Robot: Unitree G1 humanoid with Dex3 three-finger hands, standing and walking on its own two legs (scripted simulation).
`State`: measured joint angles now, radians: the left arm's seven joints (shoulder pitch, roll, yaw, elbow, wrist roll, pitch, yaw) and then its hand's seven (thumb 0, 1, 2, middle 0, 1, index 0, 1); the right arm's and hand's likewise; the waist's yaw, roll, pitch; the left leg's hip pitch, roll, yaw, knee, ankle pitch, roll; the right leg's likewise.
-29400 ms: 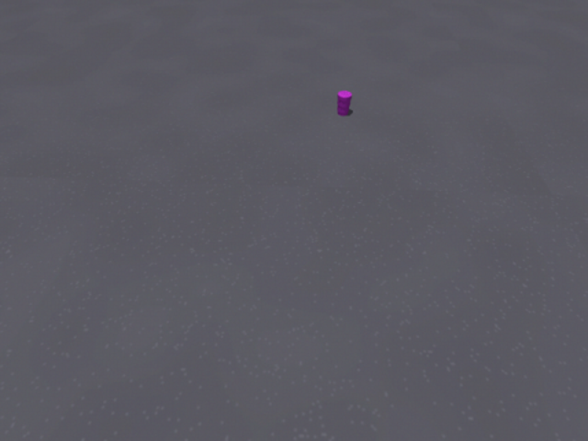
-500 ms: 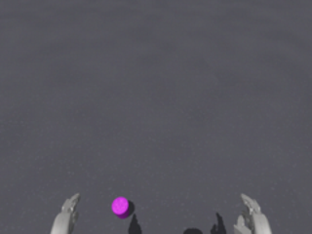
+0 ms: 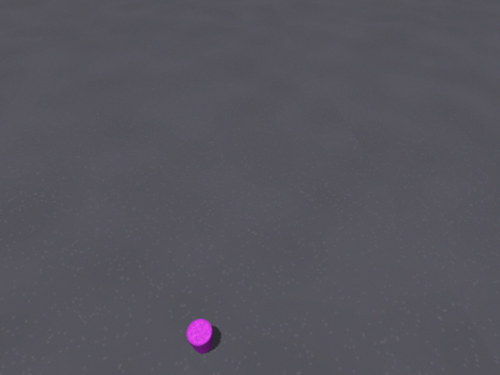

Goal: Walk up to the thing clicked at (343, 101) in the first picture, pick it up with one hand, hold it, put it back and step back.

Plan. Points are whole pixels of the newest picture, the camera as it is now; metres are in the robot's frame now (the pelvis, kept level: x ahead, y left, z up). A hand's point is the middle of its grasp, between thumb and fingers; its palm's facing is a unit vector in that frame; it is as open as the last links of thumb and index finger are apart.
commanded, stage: stand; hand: left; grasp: from the side
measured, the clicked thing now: (201, 338) +0.39 +0.19 -0.69
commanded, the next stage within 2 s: step back in 1.80 s
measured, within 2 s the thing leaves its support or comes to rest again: neither
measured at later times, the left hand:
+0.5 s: hand out of the picture +0.03 +0.25 -0.14, palm faces -0.01 -0.94 -0.35, open 7.4 cm
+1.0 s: hand out of the picture +0.08 +0.24 -0.14, palm faces -0.02 -0.94 -0.33, open 7.4 cm
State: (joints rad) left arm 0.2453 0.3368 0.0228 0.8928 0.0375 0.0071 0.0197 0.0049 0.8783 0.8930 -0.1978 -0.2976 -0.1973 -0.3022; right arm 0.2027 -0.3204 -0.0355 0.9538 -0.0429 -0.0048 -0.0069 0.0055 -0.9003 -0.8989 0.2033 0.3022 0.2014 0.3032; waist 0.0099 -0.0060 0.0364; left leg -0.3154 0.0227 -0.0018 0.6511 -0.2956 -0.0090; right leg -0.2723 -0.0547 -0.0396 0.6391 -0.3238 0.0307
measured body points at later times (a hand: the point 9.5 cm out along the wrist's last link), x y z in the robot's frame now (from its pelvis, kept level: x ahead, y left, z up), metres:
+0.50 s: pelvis -0.01 +0.00 +0.02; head -0.01 -0.01 +0.47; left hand +0.03 +0.30 -0.11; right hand +0.04 -0.29 -0.12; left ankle +0.03 +0.13 -0.72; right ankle +0.01 -0.14 -0.72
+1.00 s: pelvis +0.01 +0.00 +0.02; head +0.01 +0.00 +0.47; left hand +0.08 +0.29 -0.11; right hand +0.07 -0.30 -0.12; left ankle +0.03 +0.13 -0.72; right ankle +0.01 -0.14 -0.72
